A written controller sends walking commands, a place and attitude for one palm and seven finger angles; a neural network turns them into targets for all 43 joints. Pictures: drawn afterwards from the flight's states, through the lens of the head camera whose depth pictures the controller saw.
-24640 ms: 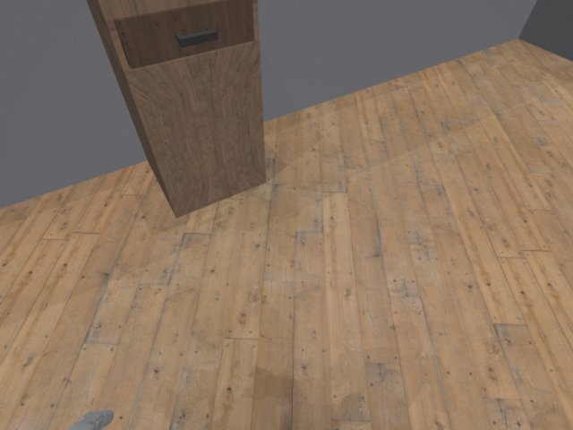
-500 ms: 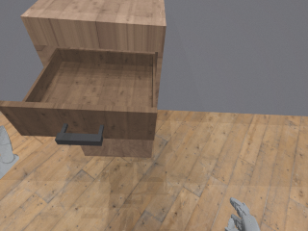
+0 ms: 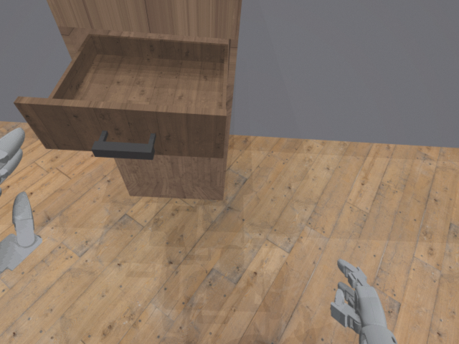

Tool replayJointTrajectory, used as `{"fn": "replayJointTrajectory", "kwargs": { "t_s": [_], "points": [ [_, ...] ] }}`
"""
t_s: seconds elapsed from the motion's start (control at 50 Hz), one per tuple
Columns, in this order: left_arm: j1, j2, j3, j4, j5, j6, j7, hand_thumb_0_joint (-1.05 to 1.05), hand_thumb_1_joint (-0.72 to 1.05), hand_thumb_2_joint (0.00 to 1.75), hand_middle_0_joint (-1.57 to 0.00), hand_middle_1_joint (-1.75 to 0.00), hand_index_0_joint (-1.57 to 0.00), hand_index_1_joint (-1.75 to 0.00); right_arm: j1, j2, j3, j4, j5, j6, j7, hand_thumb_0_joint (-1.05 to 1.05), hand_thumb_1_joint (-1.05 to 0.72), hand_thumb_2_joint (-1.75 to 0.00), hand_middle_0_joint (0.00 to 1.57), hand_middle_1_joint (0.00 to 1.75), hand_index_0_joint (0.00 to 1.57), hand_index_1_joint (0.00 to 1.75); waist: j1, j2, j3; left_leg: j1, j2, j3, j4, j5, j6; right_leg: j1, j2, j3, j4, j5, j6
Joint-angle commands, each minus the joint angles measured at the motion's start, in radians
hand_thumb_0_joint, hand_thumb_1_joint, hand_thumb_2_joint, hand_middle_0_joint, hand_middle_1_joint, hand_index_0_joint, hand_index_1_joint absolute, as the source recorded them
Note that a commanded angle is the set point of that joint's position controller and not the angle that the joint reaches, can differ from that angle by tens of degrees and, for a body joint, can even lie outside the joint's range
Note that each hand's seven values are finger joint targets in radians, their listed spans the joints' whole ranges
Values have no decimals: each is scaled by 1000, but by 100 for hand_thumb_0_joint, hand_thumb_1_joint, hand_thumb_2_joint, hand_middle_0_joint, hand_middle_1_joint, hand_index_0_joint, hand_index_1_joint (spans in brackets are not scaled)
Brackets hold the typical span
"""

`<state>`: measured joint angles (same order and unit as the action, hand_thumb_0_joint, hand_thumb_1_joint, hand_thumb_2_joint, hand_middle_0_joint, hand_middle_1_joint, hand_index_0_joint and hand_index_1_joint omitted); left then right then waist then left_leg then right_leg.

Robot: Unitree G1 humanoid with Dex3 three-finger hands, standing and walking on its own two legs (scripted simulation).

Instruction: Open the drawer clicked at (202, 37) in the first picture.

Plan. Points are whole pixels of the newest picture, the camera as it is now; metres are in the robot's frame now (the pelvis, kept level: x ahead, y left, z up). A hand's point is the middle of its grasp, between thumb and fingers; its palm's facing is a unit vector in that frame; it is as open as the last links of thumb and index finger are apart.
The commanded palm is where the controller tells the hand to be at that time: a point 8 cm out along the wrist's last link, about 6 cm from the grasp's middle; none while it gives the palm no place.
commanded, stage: stop stepping back and stand still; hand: left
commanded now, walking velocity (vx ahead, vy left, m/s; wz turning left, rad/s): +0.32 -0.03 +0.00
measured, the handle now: (126, 143) +0.49 +0.25 +0.01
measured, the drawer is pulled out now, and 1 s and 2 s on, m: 0.30 0.30 0.30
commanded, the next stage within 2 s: let the arm hang, fingers relaxed in 0.62 s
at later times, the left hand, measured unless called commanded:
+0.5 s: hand out of the picture +0.10 +0.22 +0.18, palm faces +0.44 -0.77 -0.47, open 7.4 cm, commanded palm +0.03 +0.26 +0.19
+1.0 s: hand out of the picture -0.05 +0.16 -0.17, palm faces +0.08 -0.98 -0.19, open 7.3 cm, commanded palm none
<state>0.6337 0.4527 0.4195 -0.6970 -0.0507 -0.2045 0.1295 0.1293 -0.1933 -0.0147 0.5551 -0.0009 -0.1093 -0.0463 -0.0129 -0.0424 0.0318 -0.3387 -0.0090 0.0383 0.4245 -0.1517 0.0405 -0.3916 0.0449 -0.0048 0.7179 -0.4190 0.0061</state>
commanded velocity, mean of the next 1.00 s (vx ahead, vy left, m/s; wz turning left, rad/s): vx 0.11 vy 0.02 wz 0.00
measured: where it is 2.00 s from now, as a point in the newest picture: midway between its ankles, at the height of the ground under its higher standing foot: outside the picture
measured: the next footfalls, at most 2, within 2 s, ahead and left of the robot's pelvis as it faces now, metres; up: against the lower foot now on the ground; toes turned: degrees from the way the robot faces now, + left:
left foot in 0.36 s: -0.04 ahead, +0.12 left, +0.00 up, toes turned +4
right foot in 0.50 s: -0.02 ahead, -0.10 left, +0.00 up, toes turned +5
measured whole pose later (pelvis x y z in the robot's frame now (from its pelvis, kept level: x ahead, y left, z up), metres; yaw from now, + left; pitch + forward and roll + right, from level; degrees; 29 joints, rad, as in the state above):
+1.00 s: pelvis -0.10 -0.01 -0.02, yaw +5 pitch -2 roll +0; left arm 0.29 0.15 0.00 0.81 0.02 0.06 0.01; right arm 0.19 -0.22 0.00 0.86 -0.02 0.02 0.00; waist -0.03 0.02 0.06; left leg -0.32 0.00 -0.02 0.65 -0.33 0.00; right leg -0.31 0.03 -0.02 0.63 -0.29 -0.04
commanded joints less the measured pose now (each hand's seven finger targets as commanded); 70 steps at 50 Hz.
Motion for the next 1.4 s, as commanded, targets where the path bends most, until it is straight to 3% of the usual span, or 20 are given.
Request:
{"fn": "replayJointTrajectory", "kwargs": {
  "t_s": [0.0, 0.06, 0.14, 0.2, 0.3, 0.36, 0.44, 0.5, 0.54, 0.62, 0.68, 0.7, 0.72, 0.76, 0.82, 0.84, 0.88, 0.94, 1.04, 1.38],
  "points": [
    [89, 94, 111, -228, -14, -33, 33, 0, 90, 90, -20, -30, -20, -30, 1, -137, -36, -136, 9, -71, -6, 0, -90, -90, 20, 30, 20, 30, 3, 218, -196, 116, 237, -144, -116, 260, 63, 103, -17, -37, -13, -24, 22],
    [36, 110, 123, -154, -3, -21, 49, 0, 90, 90, -20, -30, -20, -30, -29, -144, -22, -148, 7, -60, -27, 0, -90, -90, 20, 30, 20, 30, -5, 184, -85, -177, 155, -112, -191, -425, 7, 328, -36, -67, -257, 18, -2],
    [-146, 161, 124, -153, 12, -33, 52, 0, 90, 90, -20, -30, -20, -30, -31, -137, -36, -111, -2, -28, -30, 0, -90, -90, 20, 30, 20, 30, 8, -185, -68, -66, 3, -46, 573, -264, -60, -86, -403, 453, -643, -417, -190],
    [-132, 85, 54, -65, 22, -37, 44, 0, 90, 90, -20, -30, -20, -30, 2, -126, -23, -93, -7, -28, -33, 0, -90, -90, 20, 30, 20, 30, -18, -95, -56, -64, 50, -18, 490, -227, -37, -69, -319, 201, -550, -253, -136],
    [-107, 88, 56, -98, 32, -59, 58, 0, 90, 90, -20, -30, -20, -30, 36, -129, -17, -82, -17, -64, -54, 0, -90, -90, 20, 30, 20, 30, -14, 56, -69, 107, 33, 29, -40, -294, 9, 31, -219, 132, -402, -213, -101],
    [-85, 109, 96, -150, 20, -85, 62, 0, 90, 90, -20, -30, -20, -30, 46, -148, -31, -103, -4, -77, -46, 0, -90, -90, 20, 30, 20, 30, -9, 283, -87, 79, 290, -351, -193, -374, 110, 0, -37, -70, -8, -18, -4],
    [-73, 105, 101, -110, 34, -70, 59, 0, 90, 90, -20, -30, -20, -30, 15, -146, -22, -93, 0, -90, -40, 0, -90, -90, 20, 30, 20, 30, -3, 228, -6, -145, 227, -186, -132, -440, 75, 184, -49, -61, -121, 52, -7],
    [-84, 121, 116, -54, 28, -78, 56, 0, 90, 90, -20, -30, -20, -30, 30, -143, -33, -81, -5, -81, -28, 0, -90, -90, 20, 30, 20, 30, -11, -98, -36, -207, 36, -8, 246, -280, -13, 241, -269, 335, -425, -2, -127],
    [-104, 106, 103, -40, 23, -81, 50, 0, 90, 90, -20, -30, -20, -30, 24, -144, -50, -68, 7, -66, -13, 0, -90, -90, 20, 30, 20, 30, 2, -120, -48, -242, 26, -41, 577, -311, -33, 211, -394, 499, -548, -76, -195],
    [-88, 89, 87, -37, 28, -92, 41, 0, 90, 90, -20, -30, -20, -30, 27, -104, -20, -74, -1, -51, -15, 0, -90, -90, 20, 30, 20, 30, -6, -102, -52, -47, 63, -17, 348, -204, -26, 88, -303, 182, -486, 146, -161],
    [-80, 78, 71, -77, 26, -86, 49, 0, 90, 90, -20, -30, -20, -30, 25, -109, -17, -74, -9, -58, -32, 0, -90, -90, 20, 30, 20, 30, -5, -6, -64, 141, 33, 28, 45, -120, -17, 50, -229, 125, -463, -6, -98],
    [-172, -113, -307, 754, 120, 119, -94, 0, 90, 90, -20, -30, -20, -30, 94, -261, -67, 194, -15, -63, 80, 0, -90, -90, 20, 30, 20, 30, -79, 149, -1, 134, 145, -150, 143, 92, 17, -150, -216, 15, -155, 174, -59],
    [-112, -137, -294, 780, 92, 189, -118, 0, 90, 90, -20, -30, -20, -30, 130, -231, -60, 153, -13, 5, 74, 0, -90, -90, 20, 30, 20, 30, -34, 258, -47, 61, 245, -250, 24, 131, 73, -96, -98, -22, 0, 80, -3],
    [-199, -189, -334, 799, 93, 210, -117, 0, 90, 90, -20, -30, -20, -30, 90, -209, -48, 92, -36, 35, 49, 0, -90, -90, 20, 30, 20, 30, -11, 77, -90, -22, 295, -336, 33, 252, 147, -52, -57, -2, 138, -97, 9],
    [-235, -116, -321, 1009, 84, 203, -118, 0, 90, 90, -20, -30, -20, -30, 46, -208, -25, 111, -36, 55, 34, 0, -90, -90, 20, 30, 20, 30, 39, -10, -153, -36, 216, -239, 111, 477, 99, 186, -67, 32, -35, 172, -2],
    [-239, -82, -322, 1098, 88, 204, -117, 0, 90, 90, -20, -30, -20, -30, 17, -190, -23, 122, -26, 61, 35, 0, -90, -90, 20, 30, 20, 30, 52, -69, -131, -71, 123, -147, 151, 273, 31, 231, -115, 108, -150, 386, -24],
    [-334, -23, -340, 1239, 82, 203, -123, 0, 90, 90, -20, -30, -20, -30, 49, -132, -18, 174, -16, 105, 39, 0, -90, -90, 20, 30, 20, 30, 5, -190, -3, -20, -9, -39, 251, -231, -37, 57, -277, 323, -413, 205, -103],
    [-400, -34, -355, 1403, 76, 200, -117, 0, 90, 90, -20, -30, -20, -30, 103, -124, -18, 261, -16, 122, 38, 0, -90, -90, 20, 30, 20, 30, -19, -51, -3, 80, 10, -53, 228, -201, -32, 61, -235, 278, -426, 210, -145],
    [-363, -110, -362, 1595, 66, 208, -110, 0, 90, 90, -20, -30, -20, -30, 104, -106, -9, 369, -22, 116, 27, 0, -90, -90, 20, 30, 20, 30, 15, 192, 24, 59, 88, -157, -60, -157, -8, 137, -107, 138, -405, 61, -63],
    [-336, -131, -386, 1801, 64, 204, -98, 0, 90, 90, -20, -30, -20, -30, 203, -98, -15, 527, -15, 108, 13, 0, -90, -90, 20, 30, 20, 30, 13, 64, 63, 82, 109, -165, -157, -142, -3, 199, -120, 79, -403, 155, -53]
  ]
}}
